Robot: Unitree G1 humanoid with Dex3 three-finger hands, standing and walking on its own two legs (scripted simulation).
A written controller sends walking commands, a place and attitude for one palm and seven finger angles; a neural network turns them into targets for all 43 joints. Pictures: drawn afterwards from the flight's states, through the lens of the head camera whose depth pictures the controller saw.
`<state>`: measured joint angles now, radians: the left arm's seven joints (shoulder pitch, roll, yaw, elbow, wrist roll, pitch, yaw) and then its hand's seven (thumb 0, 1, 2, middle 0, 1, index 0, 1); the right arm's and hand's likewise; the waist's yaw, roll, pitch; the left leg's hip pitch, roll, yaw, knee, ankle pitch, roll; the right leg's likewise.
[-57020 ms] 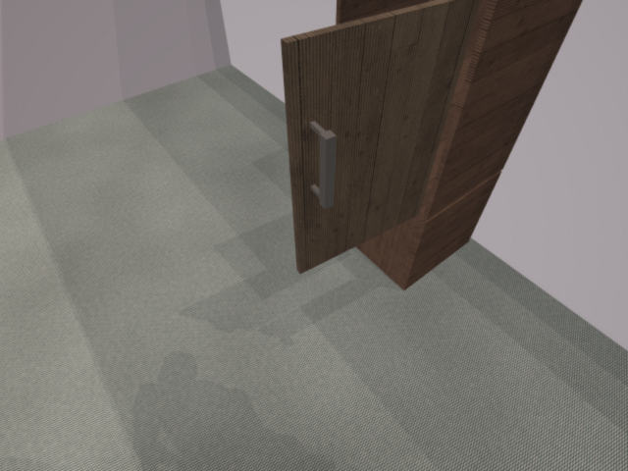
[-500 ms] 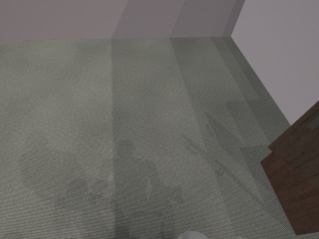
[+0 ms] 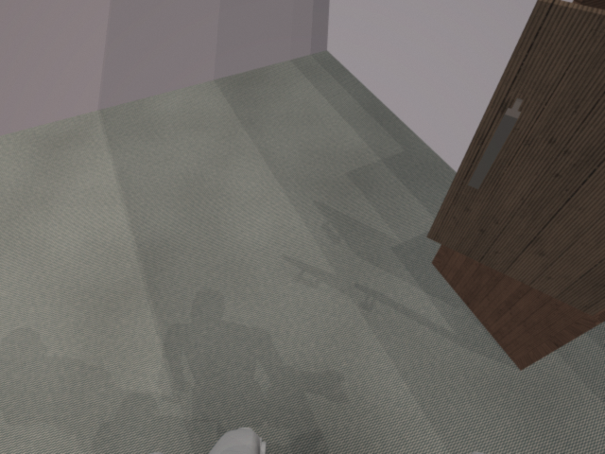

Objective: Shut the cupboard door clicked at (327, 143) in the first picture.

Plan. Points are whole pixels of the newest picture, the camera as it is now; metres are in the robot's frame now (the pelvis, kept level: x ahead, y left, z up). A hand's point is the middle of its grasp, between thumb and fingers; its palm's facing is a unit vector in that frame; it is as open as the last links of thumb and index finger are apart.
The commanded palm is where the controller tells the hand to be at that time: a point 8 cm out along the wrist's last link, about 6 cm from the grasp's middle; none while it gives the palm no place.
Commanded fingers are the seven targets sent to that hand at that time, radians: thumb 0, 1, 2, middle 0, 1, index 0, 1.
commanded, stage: turn to face it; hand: left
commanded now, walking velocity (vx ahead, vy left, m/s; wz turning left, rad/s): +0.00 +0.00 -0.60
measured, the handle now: (495, 145) +0.64 -0.31 +0.02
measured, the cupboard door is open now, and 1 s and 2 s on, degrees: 30 30 30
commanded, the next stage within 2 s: take the last steps up to it in 0.76 s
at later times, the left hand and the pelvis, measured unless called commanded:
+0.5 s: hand (184, 422) +0.18 +0.20 -0.16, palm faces -0.28 -0.92 -0.25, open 7.4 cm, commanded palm none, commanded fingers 0.00 0.90 0.90 -0.20 -0.30 -0.20 -0.30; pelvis +0.01 +0.02 +0.00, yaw -18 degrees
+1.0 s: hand (207, 432) +0.17 +0.17 -0.18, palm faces -0.41 -0.90 -0.15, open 7.4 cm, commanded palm none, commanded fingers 0.00 0.90 0.90 -0.20 -0.30 -0.20 -0.30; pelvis +0.04 +0.02 +0.00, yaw -27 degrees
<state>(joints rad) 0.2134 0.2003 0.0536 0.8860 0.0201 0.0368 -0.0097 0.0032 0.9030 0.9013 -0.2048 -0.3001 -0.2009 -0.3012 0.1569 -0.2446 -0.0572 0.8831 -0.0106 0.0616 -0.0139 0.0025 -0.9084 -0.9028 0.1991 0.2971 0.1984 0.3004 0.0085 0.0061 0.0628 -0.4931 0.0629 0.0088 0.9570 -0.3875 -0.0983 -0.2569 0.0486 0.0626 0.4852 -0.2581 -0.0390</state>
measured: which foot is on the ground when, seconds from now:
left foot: up 0.00-0.12, down 0.14-0.54, up 0.56-0.88, down 0.90-1.00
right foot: down 0.00-0.14, up 0.16-0.52, down 0.54-0.90, up 0.92-1.00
